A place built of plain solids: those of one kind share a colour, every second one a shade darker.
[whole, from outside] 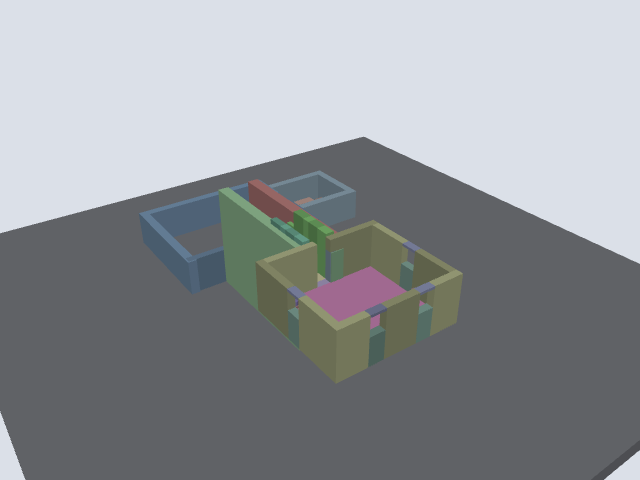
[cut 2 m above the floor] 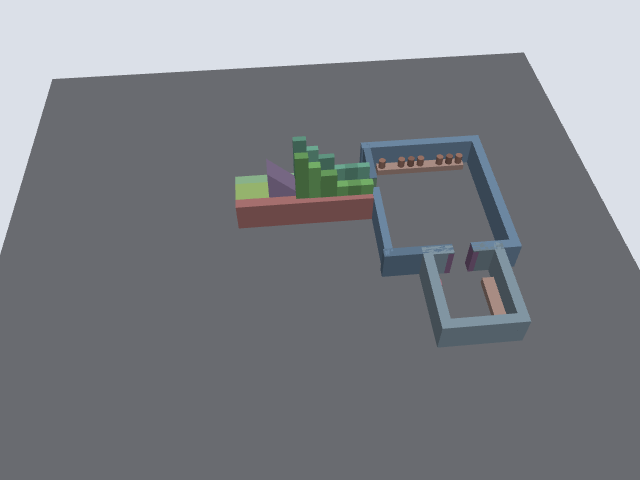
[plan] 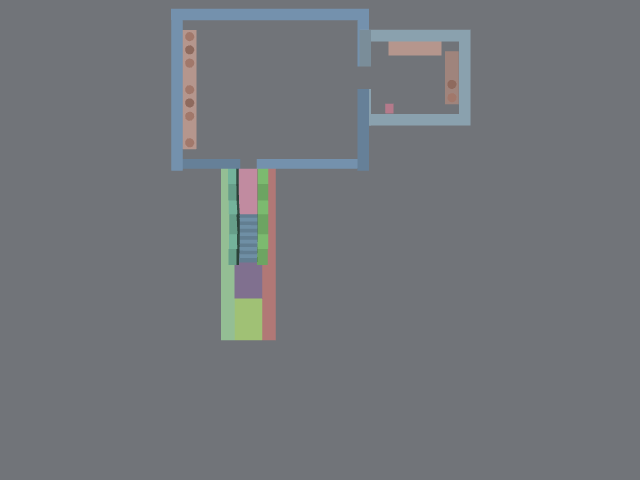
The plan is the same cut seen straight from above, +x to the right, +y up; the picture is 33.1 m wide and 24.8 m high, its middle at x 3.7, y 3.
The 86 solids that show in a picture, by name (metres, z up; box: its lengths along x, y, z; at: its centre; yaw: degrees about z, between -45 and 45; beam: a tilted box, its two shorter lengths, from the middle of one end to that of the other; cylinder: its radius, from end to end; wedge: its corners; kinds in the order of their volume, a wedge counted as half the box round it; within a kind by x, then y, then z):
{
 "wall_chamber_1": {"box": [0.6, 8.37, 2.76], "at": [-3.69, 10.77, 1.08]},
 "wall_chamber_2": {"box": [3.47, 0.5, 2.76], "at": [-2.16, 6.93, 1.08]},
 "wall_chamber_3": {"box": [10.23, 0.6, 2.76], "at": [1.12, 14.65, 1.08]},
 "wall_chamber_4": {"box": [5.71, 0.5, 2.76], "at": [3.28, 6.93, 1.08]},
 "wall_chamber_5": {"box": [0.6, 4.23, 2.76], "at": [5.94, 8.69, 1.08]},
 "wall_chamber_6": {"box": [0.6, 2.99, 2.76], "at": [5.94, 13.45, 1.08]},
 "mass_rock_left_1": {"box": [0.7, 8.86, 7.13], "at": [-1.06, 2.25, 3.26]},
 "mass_rock_right_1": {"box": [0.7, 8.86, 7.13], "at": [1.06, 2.25, 3.26]},
 "wall_yard_1": {"box": [0.45, 2.94, 3.0], "at": [-3.71, -7.53, 5.47]},
 "wall_yard_2": {"box": [0.45, 2.94, 3.0], "at": [-3.71, -3.65, 5.47]},
 "wall_yard_3": {"box": [1.88, 0.45, 3.0], "at": [-2.99, -8.77, 5.47]},
 "wall_yard_4": {"box": [3.51, 0.45, 3.0], "at": [-2.18, -2.4, 5.47]},
 "wall_yard_5": {"box": [2.04, 0.45, 3.0], "at": [-0.08, -8.77, 5.47]},
 "wall_yard_6": {"box": [3.34, 0.45, 3.0], "at": [2.1, -2.4, 5.47]},
 "wall_yard_7": {"box": [1.88, 0.45, 3.0], "at": [2.83, -8.77, 5.47]},
 "wall_yard_8": {"box": [0.45, 2.94, 3.0], "at": [3.54, -7.53, 5.47]},
 "wall_yard_9": {"box": [0.45, 2.94, 3.0], "at": [3.54, -3.65, 5.47]},
 "wall_side_chamber_1": {"box": [0.6, 1.9, 2.61], "at": [6.04, 9.86, 1.0]},
 "wall_side_chamber_2": {"box": [0.6, 1.9, 2.61], "at": [6.04, 12.91, 1.0]},
 "wall_side_chamber_3": {"box": [5.74, 0.6, 2.61], "at": [8.61, 9.21, 1.0]},
 "wall_side_chamber_4": {"box": [5.74, 0.6, 2.61], "at": [8.61, 13.56, 1.0]},
 "wall_side_chamber_5": {"box": [0.6, 4.95, 2.61], "at": [11.18, 11.38, 1.0]},
 "fill_under_steps_1": {"wedge": [[-0.72, -0.02, -0.3], [-0.72, -0.02, 4.06], [-0.72, 4.54, -0.3], [-0.72, 4.54, -0.24], [0.72, -0.02, -0.3], [0.72, -0.02, 4.06], [0.72, 4.54, -0.3], [0.72, 4.54, -0.24]]},
 "mass_under_head_1": {"box": [1.44, 2.17, 4.27], "at": [0.0, -1.09, 1.83]},
 "floor_yard_1": {"box": [6.8, 5.92, 0.3], "at": [-0.08, -5.59, 4.12]},
 "rock_left_1": {"wedge": [[-1.06, -2.18, 3.73], [-1.06, -2.18, 7.13], [-1.06, -1.36, 3.73], [-1.06, -1.36, 7.13], [-0.64, -1.36, 7.13], [-0.62, -2.18, 7.13], [-0.49, -1.36, 3.73], [-0.48, -2.18, 3.73]]},
 "rock_left_2": {"wedge": [[-1.06, -1.36, 3.73], [-1.06, -1.36, 7.13], [-1.06, -0.5, 3.73], [-1.06, -0.5, 7.13], [-0.64, -1.36, 7.13], [-0.64, -0.5, 7.13], [-0.49, -1.36, 3.73], [-0.49, -0.5, 3.73]]},
 "rock_left_3": {"wedge": [[-1.06, -0.5, 3.73], [-1.06, -0.5, 7.13], [-1.06, 0.0, 3.73], [-1.06, 0.0, 7.13], [-0.64, -0.5, 7.13], [-0.64, 0.0, 7.13], [-0.49, -0.5, 3.73], [-0.49, 0.0, 3.73]]},
 "rock_left_4": {"wedge": [[-1.06, 0.0, 2.73], [-1.06, 0.0, 7.13], [-1.06, 1.02, 2.73], [-1.06, 1.02, 7.13], [-0.67, 1.02, 7.13], [-0.64, 0.0, 7.13], [-0.48, 1.02, 2.73], [-0.45, 0.0, 2.73]]},
 "rock_left_5": {"wedge": [[-1.05, 5.9, -0.54], [-1.05, 5.9, 2.86], [-1.05, 6.68, -0.54], [-1.05, 6.68, 2.86], [-0.62, 5.9, 2.86], [-0.62, 6.68, 2.86], [-0.48, 5.9, -0.54], [-0.48, 6.68, -0.54]]},
 "rock_left_6": {"wedge": [[-1.04, 5.05, -0.54], [-1.04, 5.05, 2.86], [-1.04, 5.9, -0.54], [-1.04, 5.9, 2.86], [-0.62, 5.9, 2.86], [-0.61, 5.05, 2.86], [-0.48, 5.9, -0.54], [-0.46, 5.05, -0.54]]},
 "rock_left_7": {"wedge": [[-1.03, 1.71, 1.22], [-1.03, 1.71, 5.44], [-1.03, 2.54, 1.22], [-1.03, 2.54, 5.44], [-0.62, 1.71, 5.44], [-0.61, 2.54, 5.44], [-0.44, 1.71, 1.22], [-0.43, 2.54, 1.22]]},
 "rock_left_8": {"wedge": [[-1.02, 4.33, -0.54], [-1.02, 4.33, 2.86], [-1.02, 5.05, -0.54], [-1.02, 5.05, 2.86], [-0.61, 5.05, 2.86], [-0.57, 4.33, 2.86], [-0.46, 5.05, -0.54], [-0.42, 4.33, -0.54]]},
 "rock_left_9": {"wedge": [[-1.0, 2.54, 0.48], [-1.0, 2.54, 4.63], [-1.0, 3.29, 0.48], [-1.0, 3.29, 4.63], [-0.59, 3.29, 4.63], [-0.58, 2.54, 4.63], [-0.42, 3.29, 0.48], [-0.4, 2.54, 0.48]]},
 "rock_left_10": {"wedge": [[-0.99, 3.29, -0.54], [-0.99, 3.29, 3.88], [-0.99, 4.33, -0.54], [-0.99, 4.33, 3.88], [-0.61, 4.33, 3.88], [-0.56, 3.29, 3.88], [-0.42, 4.33, -0.54], [-0.37, 3.29, -0.54]]},
 "rock_right_1": {"wedge": [[0.44, -2.18, 3.73], [0.45, -2.18, 7.13], [0.45, -1.36, 3.73], [0.46, -1.36, 7.13], [1.0, -2.18, 3.73], [1.0, -2.18, 7.13], [1.0, -1.36, 3.73], [1.0, -1.36, 7.13]]},
 "rock_right_2": {"wedge": [[0.44, 0.0, 2.73], [0.45, 0.0, 7.13], [0.46, 1.02, 2.73], [0.47, 1.02, 7.13], [1.01, 0.0, 2.73], [1.01, 0.0, 7.13], [1.01, 1.02, 2.73], [1.01, 1.02, 7.13]]},
 "rock_right_3": {"wedge": [[0.44, 1.71, 1.22], [0.45, 1.71, 5.44], [0.46, 2.54, 1.22], [0.47, 2.54, 5.44], [1.0, 1.71, 1.22], [1.0, 1.71, 5.44], [1.0, 2.54, 1.22], [1.0, 2.54, 5.44]]},
 "rock_right_4": {"wedge": [[0.45, -1.36, 3.73], [0.45, -0.5, 3.73], [0.46, -1.36, 7.13], [0.46, -0.5, 7.13], [1.0, -1.36, 3.73], [1.0, -1.36, 7.13], [1.0, -0.5, 3.73], [1.0, -0.5, 7.13]]},
 "rock_right_5": {"wedge": [[0.45, -0.5, 3.73], [0.45, 0.0, 3.73], [0.45, 0.0, 7.13], [0.46, -0.5, 7.13], [1.0, -0.5, 3.73], [1.0, -0.5, 7.13], [1.0, 0.0, 3.73], [1.0, 0.0, 7.13]]},
 "rock_right_6": {"wedge": [[0.46, 2.54, 0.48], [0.47, 2.54, 4.63], [0.48, 3.29, 0.48], [0.48, 3.29, 4.63], [1.02, 2.54, 0.48], [1.02, 2.54, 4.63], [1.02, 3.29, 0.48], [1.02, 3.29, 4.63]]},
 "rock_right_7": {"wedge": [[0.47, 3.29, -0.54], [0.48, 3.29, 3.88], [0.48, 4.33, -0.54], [0.49, 4.33, 3.88], [1.03, 3.29, -0.54], [1.03, 3.29, 3.88], [1.03, 4.33, -0.54], [1.03, 4.33, 3.88]]},
 "rock_right_8": {"wedge": [[0.48, 4.33, -0.54], [0.48, 4.33, 2.86], [0.48, 5.05, -0.54], [0.48, 5.05, 2.86], [1.03, 4.33, -0.54], [1.03, 4.33, 2.86], [1.03, 5.05, -0.54], [1.03, 5.05, 2.86]]},
 "rock_right_9": {"wedge": [[0.48, 5.05, -0.54], [0.48, 5.05, 2.86], [0.48, 5.9, -0.54], [0.48, 5.9, 2.86], [1.03, 5.05, -0.54], [1.03, 5.05, 2.86], [1.03, 5.9, -0.54], [1.03, 5.9, 2.86]]},
 "rock_right_10": {"wedge": [[0.48, 5.9, -0.54], [0.48, 5.9, 2.86], [0.48, 6.68, -0.54], [0.48, 6.68, 2.86], [1.03, 5.9, -0.54], [1.03, 5.9, 2.86], [1.03, 6.68, -0.54], [1.03, 6.68, 2.86]]},
 "bench_1": {"box": [0.72, 6.17, 0.52], "at": [-3.03, 10.77, 0.21]},
 "bench_2": {"box": [2.74, 0.72, 0.54], "at": [8.61, 12.9, 0.22]},
 "bench_3": {"box": [0.72, 2.75, 0.47], "at": [10.52, 11.38, 0.18]},
 "wall_yard_under_light_1": {"box": [0.45, 0.95, 1.75], "at": [-3.71, -5.59, 4.84]},
 "wall_yard_under_light_2": {"box": [0.95, 0.45, 1.75], "at": [-1.58, -8.77, 4.84]},
 "wall_yard_under_light_3": {"box": [0.95, 0.45, 1.75], "at": [1.42, -8.77, 4.84]},
 "wall_yard_under_light_4": {"box": [0.45, 0.95, 1.75], "at": [3.54, -5.59, 4.84]},
 "floor_lower_1": {"box": [1.8, 2.71, 0.4], "at": [0.0, 5.33, -0.2]},
 "floor_upper_1": {"box": [1.8, 1.91, 0.4], "at": [0.0, -1.22, 4.07]},
 "tread_1": {"wedge": [[-0.72, 1.84, 1.84], [-0.72, 1.84, 2.32], [-0.72, 2.07, 1.84], [-0.72, 2.07, 2.31], [0.72, 1.84, 1.84], [0.72, 1.84, 2.33], [0.72, 2.07, 1.84], [0.72, 2.07, 2.31]]},
 "tread_2": {"wedge": [[-0.72, 2.03, 1.67], [-0.72, 2.03, 2.14], [-0.72, 2.26, 1.67], [-0.72, 2.26, 2.13], [0.72, 2.04, 1.67], [0.72, 2.04, 2.14], [0.72, 2.26, 1.67], [0.72, 2.26, 2.13]]},
 "tread_3": {"wedge": [[-0.72, 2.22, 1.49], [-0.72, 2.22, 1.97], [-0.72, 2.45, 1.49], [-0.72, 2.45, 1.95], [0.72, 2.22, 1.49], [0.72, 2.22, 1.97], [0.72, 2.45, 1.49], [0.72, 2.45, 1.95]]},
 "tread_4": {"wedge": [[-0.72, 2.41, 1.31], [-0.72, 2.41, 1.78], [-0.72, 2.64, 1.31], [-0.72, 2.64, 1.78], [0.72, 2.41, 1.31], [0.72, 2.41, 1.78], [0.72, 2.64, 1.31], [0.72, 2.64, 1.78]]},
 "tread_5": {"wedge": [[-0.72, 2.6, 1.13], [-0.72, 2.6, 1.61], [-0.72, 2.83, 1.13], [-0.72, 2.83, 1.6], [0.72, 2.6, 1.13], [0.72, 2.6, 1.61], [0.72, 2.83, 1.13], [0.72, 2.83, 1.6]]},
 "tread_6": {"wedge": [[-0.72, 2.79, 0.95], [-0.72, 2.79, 1.43], [-0.72, 3.01, 0.95], [-0.72, 3.01, 1.42], [0.72, 2.79, 0.95], [0.72, 2.79, 1.43], [0.72, 3.01, 0.95], [0.72, 3.01, 1.42]]},
 "tread_7": {"wedge": [[-0.72, 2.97, 0.77], [-0.72, 2.97, 1.25], [-0.72, 3.2, 0.77], [-0.72, 3.2, 1.24], [0.72, 2.97, 0.77], [0.72, 2.97, 1.25], [0.72, 3.2, 0.77], [0.72, 3.2, 1.24]]},
 "tread_8": {"wedge": [[-0.72, 3.17, 0.6], [-0.72, 3.17, 1.08], [-0.72, 3.39, 0.6], [-0.72, 3.39, 1.07], [0.72, 3.17, 0.6], [0.72, 3.17, 1.08], [0.72, 3.39, 0.6], [0.72, 3.39, 1.07]]},
 "tread_9": {"wedge": [[-0.72, 3.35, 0.42], [-0.72, 3.35, 0.9], [-0.72, 3.58, 0.42], [-0.72, 3.58, 0.89], [0.72, 3.35, 0.42], [0.72, 3.35, 0.9], [0.72, 3.58, 0.42], [0.72, 3.58, 0.89]]},
 "tread_10": {"wedge": [[-0.72, 3.54, 0.24], [-0.72, 3.54, 0.72], [-0.72, 3.77, 0.24], [-0.72, 3.77, 0.71], [0.72, 3.54, 0.24], [0.72, 3.54, 0.72], [0.72, 3.77, 0.24], [0.72, 3.77, 0.71]]},
 "tread_11": {"wedge": [[-0.72, 3.73, 0.07], [-0.72, 3.73, 0.55], [-0.72, 3.96, 0.07], [-0.72, 3.96, 0.53], [0.72, 3.73, 0.07], [0.72, 3.73, 0.55], [0.72, 3.96, 0.07], [0.72, 3.96, 0.53]]},
 "tread_12": {"wedge": [[-0.72, 3.92, -0.11], [-0.72, 3.92, 0.36], [-0.72, 4.15, -0.11], [-0.72, 4.15, 0.35], [0.72, 3.92, -0.11], [0.72, 3.92, 0.37], [0.72, 4.15, -0.11], [0.72, 4.15, 0.36]]},
 "tread_13": {"wedge": [[-0.72, 4.11, -0.3], [-0.72, 4.11, 0.19], [-0.72, 4.33, -0.3], [-0.72, 4.33, 0.18], [0.72, 4.11, -0.3], [0.72, 4.11, 0.18], [0.72, 4.33, -0.3], [0.72, 4.33, 0.18]]},
 "cask_1": {"cylinder": 0.23, "from": [-3.03, 8.02, 0.47], "to": [-3.03, 8.02, 1.09]},
 "cask_2": {"cylinder": 0.23, "from": [-3.03, 9.4, 0.47], "to": [-3.03, 9.4, 1.09]},
 "cask_3": {"cylinder": 0.23, "from": [-3.03, 10.08, 0.47], "to": [-3.03, 10.08, 1.09]},
 "cask_4": {"cylinder": 0.23, "from": [-3.03, 10.77, 0.47], "to": [-3.03, 10.77, 1.09]},
 "cask_5": {"cylinder": 0.23, "from": [-3.03, 12.14, 0.47], "to": [-3.03, 12.14, 1.09]},
 "cask_6": {"cylinder": 0.23, "from": [-3.03, 12.82, 0.47], "to": [-3.03, 12.82, 1.09]},
 "cask_7": {"cylinder": 0.23, "from": [-3.03, 13.51, 0.47], "to": [-3.03, 13.51, 1.09]},
 "cask_8": {"cylinder": 0.23, "from": [10.52, 10.35, 0.42], "to": [10.52, 10.35, 1.04]},
 "cask_9": {"cylinder": 0.23, "from": [10.52, 11.04, 0.42], "to": [10.52, 11.04, 1.04]},
 "jamb_side_mouth_1": {"box": [0.7, 0.35, 1.95], "at": [5.99, 10.63, 0.93]},
 "jamb_side_mouth_2": {"box": [0.7, 0.35, 1.95], "at": [5.99, 12.13, 0.93]},
 "jamb_cellar_door_1": {"box": [0.35, 0.45, 1.93], "at": [0.6, -2.4, 5.23]},
 "wall_yard_over_light_1": {"box": [0.45, 0.95, 0.15], "at": [-3.71, -5.59, 6.89]},
 "wall_yard_over_light_2": {"box": [0.95, 0.45, 0.15], "at": [-1.58, -8.77, 6.89]},
 "wall_yard_over_light_3": {"box": [0.95, 0.45, 0.15], "at": [1.42, -8.77, 6.89]},
 "wall_yard_over_light_4": {"box": [0.45, 0.95, 0.15], "at": [3.54, -5.59, 6.89]},
 "threshold_cellar_door_1": {"box": [1.55, 0.45, 0.3], "at": [0.0, -2.4, 4.12]},
 "crate_side_chamber_1": {"box": [0.43, 0.5, 0.49], "at": [7.28, 9.79, 0.19]},
 "door_leaf_cellar_door_1": {"box": [0.83, 0.06, 1.91], "at": [0.88, -2.66, 5.22]}
}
